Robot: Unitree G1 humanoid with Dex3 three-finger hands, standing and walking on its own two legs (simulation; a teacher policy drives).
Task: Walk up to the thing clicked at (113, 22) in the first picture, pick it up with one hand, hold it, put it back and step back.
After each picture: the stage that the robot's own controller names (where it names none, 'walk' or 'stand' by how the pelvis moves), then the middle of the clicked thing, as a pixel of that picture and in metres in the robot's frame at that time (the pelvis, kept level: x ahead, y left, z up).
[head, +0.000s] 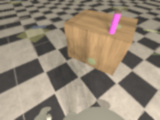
stand; (114, 22) +1.03 -0.22 +0.08
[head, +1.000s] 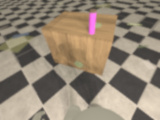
walk; (92, 22) +0.94 +0.08 +0.11
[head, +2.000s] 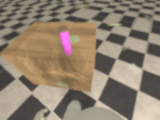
walk; (65, 41) +0.57 +0.26 +0.09
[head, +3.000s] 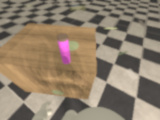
stand; (64, 50) +0.47 +0.22 +0.09
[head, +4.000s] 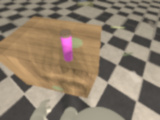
stand; (67, 47) +0.48 +0.21 +0.10
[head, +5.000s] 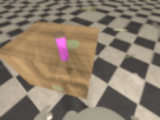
stand; (62, 47) +0.51 +0.26 +0.09
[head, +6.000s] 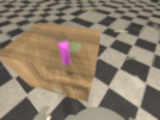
stand; (64, 51) +0.48 +0.23 +0.08
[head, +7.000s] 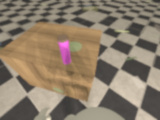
stand; (65, 51) +0.48 +0.23 +0.08
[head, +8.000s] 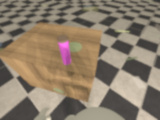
stand; (65, 51) +0.48 +0.23 +0.08
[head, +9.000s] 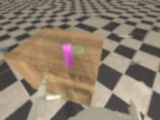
rise first; (67, 54) +0.47 +0.22 +0.08
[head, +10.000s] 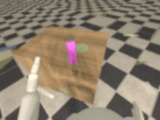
go down; (71, 51) +0.50 +0.21 +0.08
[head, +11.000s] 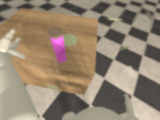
go down; (59, 47) +0.46 +0.20 +0.10
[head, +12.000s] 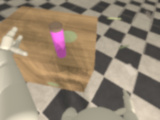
approach; (59, 42) +0.49 +0.20 +0.11
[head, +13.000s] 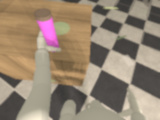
close; (49, 34) +0.51 +0.22 +0.15
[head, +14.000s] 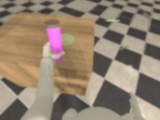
lift; (55, 43) +0.46 +0.21 +0.16
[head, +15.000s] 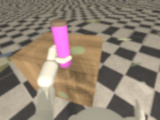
lift; (62, 46) +0.33 +0.18 +0.29
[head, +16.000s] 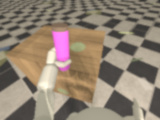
hold; (62, 49) +0.33 +0.18 +0.25
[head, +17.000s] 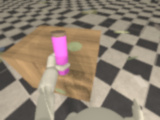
hold; (61, 54) +0.34 +0.19 +0.20
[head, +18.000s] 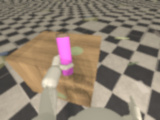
crouch; (65, 54) +0.35 +0.18 +0.21
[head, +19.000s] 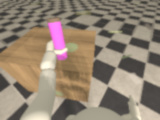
crouch; (58, 40) +0.45 +0.21 +0.23
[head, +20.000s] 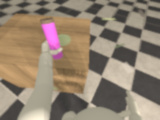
lower; (53, 40) +0.50 +0.22 +0.15
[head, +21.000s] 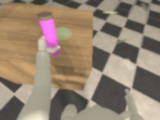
lower; (50, 37) +0.50 +0.23 +0.15
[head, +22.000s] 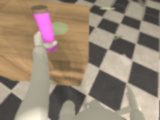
lower; (46, 32) +0.53 +0.23 +0.15
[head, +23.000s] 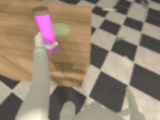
lower; (47, 33) +0.52 +0.23 +0.15
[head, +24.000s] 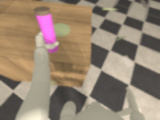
loosen; (48, 33) +0.52 +0.23 +0.15
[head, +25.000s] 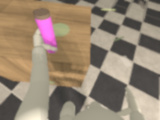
withdraw; (48, 34) +0.51 +0.23 +0.15
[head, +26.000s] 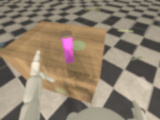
sink last; (68, 48) +0.48 +0.21 +0.12
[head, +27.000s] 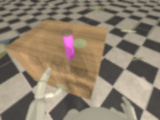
stand; (69, 46) +0.51 +0.23 +0.10
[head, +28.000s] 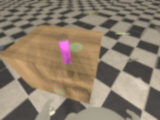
stand; (65, 50) +0.49 +0.23 +0.10
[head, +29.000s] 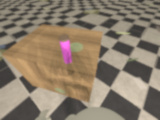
stand; (66, 50) +0.50 +0.23 +0.08
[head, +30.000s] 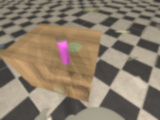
stand; (63, 51) +0.49 +0.24 +0.08
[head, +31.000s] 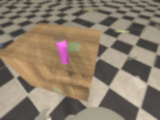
stand; (63, 50) +0.49 +0.24 +0.08
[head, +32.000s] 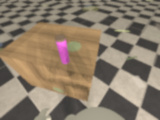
stand; (63, 50) +0.49 +0.24 +0.08
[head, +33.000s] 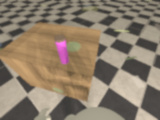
walk; (62, 50) +0.48 +0.25 +0.08
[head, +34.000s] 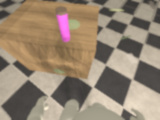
walk; (64, 26) +0.62 +0.25 +0.10
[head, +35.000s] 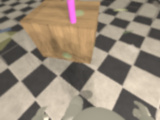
walk; (71, 10) +0.97 +0.31 +0.11
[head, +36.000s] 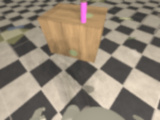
stand; (83, 11) +1.14 +0.22 +0.10
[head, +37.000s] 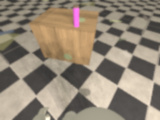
stand; (76, 16) +1.12 +0.24 +0.08
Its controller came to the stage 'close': yes
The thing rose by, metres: 0.23
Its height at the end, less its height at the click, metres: +0.00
